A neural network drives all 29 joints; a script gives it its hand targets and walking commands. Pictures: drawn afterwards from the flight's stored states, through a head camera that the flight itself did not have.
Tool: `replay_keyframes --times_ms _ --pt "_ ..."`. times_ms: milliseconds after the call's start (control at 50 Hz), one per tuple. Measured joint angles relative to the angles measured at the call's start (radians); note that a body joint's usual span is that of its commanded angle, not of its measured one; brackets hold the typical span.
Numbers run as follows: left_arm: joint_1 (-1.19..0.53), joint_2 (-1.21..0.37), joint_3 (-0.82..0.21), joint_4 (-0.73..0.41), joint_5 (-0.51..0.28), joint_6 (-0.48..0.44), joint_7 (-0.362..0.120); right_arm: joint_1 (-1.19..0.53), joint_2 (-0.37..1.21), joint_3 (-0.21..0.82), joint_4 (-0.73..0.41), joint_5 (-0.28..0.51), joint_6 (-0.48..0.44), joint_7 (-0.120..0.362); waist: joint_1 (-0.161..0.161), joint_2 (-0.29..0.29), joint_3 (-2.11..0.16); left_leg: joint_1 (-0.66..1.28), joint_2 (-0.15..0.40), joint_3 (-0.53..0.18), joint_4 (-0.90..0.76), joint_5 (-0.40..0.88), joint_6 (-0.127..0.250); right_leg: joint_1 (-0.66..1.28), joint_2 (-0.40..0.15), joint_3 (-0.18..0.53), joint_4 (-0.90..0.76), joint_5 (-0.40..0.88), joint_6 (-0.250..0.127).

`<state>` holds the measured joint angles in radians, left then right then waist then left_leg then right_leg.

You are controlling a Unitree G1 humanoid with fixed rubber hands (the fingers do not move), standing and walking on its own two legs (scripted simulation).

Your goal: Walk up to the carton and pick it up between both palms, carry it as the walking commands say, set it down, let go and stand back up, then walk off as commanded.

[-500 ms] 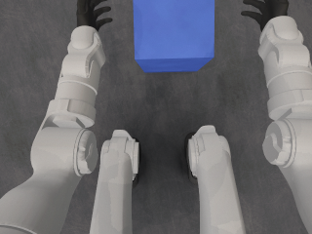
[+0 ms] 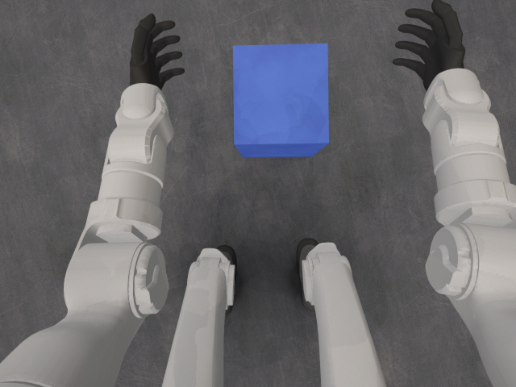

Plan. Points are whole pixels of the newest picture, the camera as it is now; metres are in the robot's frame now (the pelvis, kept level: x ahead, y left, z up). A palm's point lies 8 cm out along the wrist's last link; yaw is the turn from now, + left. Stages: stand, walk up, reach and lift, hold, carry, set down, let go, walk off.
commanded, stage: set down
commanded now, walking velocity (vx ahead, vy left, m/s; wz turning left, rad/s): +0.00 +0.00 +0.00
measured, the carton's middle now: (278, 109) +0.57 -0.05 -0.47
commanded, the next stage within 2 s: let go in 0.32 s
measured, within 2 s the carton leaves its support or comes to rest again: neither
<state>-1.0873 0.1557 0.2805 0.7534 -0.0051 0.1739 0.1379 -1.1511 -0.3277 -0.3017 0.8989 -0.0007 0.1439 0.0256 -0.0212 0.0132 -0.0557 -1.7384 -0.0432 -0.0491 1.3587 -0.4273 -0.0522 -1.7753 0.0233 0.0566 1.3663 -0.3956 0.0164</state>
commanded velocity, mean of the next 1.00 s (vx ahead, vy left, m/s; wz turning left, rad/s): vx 0.00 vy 0.00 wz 0.00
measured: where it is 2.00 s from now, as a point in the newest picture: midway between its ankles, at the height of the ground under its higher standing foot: (266, 290)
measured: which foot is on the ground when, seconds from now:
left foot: down 0.00-1.00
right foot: down 0.00-1.00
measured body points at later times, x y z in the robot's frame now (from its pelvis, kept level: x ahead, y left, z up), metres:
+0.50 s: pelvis +0.03 +0.00 +0.09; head +0.33 -0.02 +0.42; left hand +0.51 +0.14 -0.04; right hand +0.50 -0.24 -0.04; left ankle +0.08 +0.14 -0.56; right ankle +0.09 -0.12 -0.56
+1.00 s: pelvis +0.08 +0.01 +0.17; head +0.20 +0.00 +0.60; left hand +0.33 +0.22 +0.08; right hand +0.31 -0.24 +0.07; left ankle +0.08 +0.14 -0.56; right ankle +0.08 -0.12 -0.56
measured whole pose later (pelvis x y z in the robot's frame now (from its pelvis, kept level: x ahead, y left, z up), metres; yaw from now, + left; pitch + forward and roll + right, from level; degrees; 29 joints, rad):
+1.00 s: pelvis +0.08 +0.01 +0.17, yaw -2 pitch +15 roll +0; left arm -0.01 0.15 0.10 0.50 0.03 0.02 -0.03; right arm -0.03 -0.20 -0.12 0.53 -0.04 0.01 0.07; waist 0.00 0.01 0.01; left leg -0.56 -0.01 -0.05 0.57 -0.27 -0.02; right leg -0.59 0.01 0.06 0.57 -0.24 0.02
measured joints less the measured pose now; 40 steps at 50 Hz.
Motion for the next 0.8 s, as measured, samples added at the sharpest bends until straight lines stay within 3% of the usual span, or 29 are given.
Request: replay_keyframes --times_ms 240,440,560,640,800 --pt "0.051 -0.044 0.045 0.011 0.073 -0.019 -0.033 0.047 0.027 -0.054 0.019 -0.075 -0.024 0.037 0.007 0.003 -0.010 0.230 0.010 0.001 -0.289 0.098 0.007 0.230 -0.005 0.005 -0.287 0.095 0.000" --pt "0.110 -0.077 0.068 -0.011 0.165 -0.041 -0.051 0.107 0.075 -0.098 -0.011 -0.147 -0.044 0.043 0.004 -0.007 0.020 0.321 0.018 -0.003 -0.401 0.131 0.005 0.321 -0.004 0.001 -0.398 0.127 -0.005" --pt "0.316 -0.072 -0.018 -0.151 0.153 -0.030 -0.063 0.315 0.112 -0.042 -0.170 -0.167 -0.032 0.031 0.005 -0.006 0.023 0.405 0.022 -0.012 -0.462 0.136 0.005 0.408 -0.004 -0.008 -0.461 0.132 -0.009" --pt "0.503 -0.055 -0.070 -0.232 0.120 -0.034 -0.082 0.504 0.119 0.017 -0.263 -0.134 -0.034 0.037 0.009 -0.005 0.010 0.508 0.025 -0.015 -0.519 0.140 0.008 0.513 -0.005 -0.011 -0.518 0.134 -0.011" --pt "0.767 -0.027 -0.122 -0.233 0.062 -0.091 -0.133 0.785 0.106 0.102 -0.297 -0.062 -0.080 0.051 0.021 -0.001 -0.003 0.784 0.032 -0.014 -0.641 0.150 0.018 0.795 -0.005 -0.011 -0.652 0.148 -0.008"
